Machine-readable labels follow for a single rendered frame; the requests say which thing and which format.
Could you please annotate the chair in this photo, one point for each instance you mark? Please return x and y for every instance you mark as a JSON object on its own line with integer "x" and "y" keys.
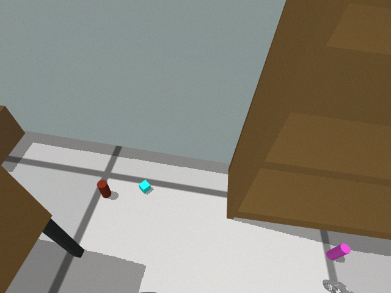
{"x": 22, "y": 220}

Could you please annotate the bookshelf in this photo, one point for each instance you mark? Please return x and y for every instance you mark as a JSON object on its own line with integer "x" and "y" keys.
{"x": 315, "y": 147}

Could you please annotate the right robot hand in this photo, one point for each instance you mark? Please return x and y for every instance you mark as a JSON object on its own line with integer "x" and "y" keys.
{"x": 335, "y": 287}

